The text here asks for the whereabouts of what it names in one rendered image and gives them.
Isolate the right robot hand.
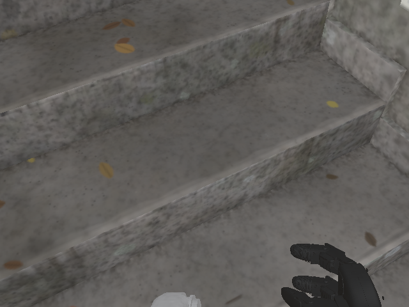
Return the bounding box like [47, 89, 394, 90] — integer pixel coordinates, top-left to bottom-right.
[281, 243, 384, 307]

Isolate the robot left thigh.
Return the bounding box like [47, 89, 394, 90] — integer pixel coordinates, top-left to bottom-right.
[151, 292, 201, 307]

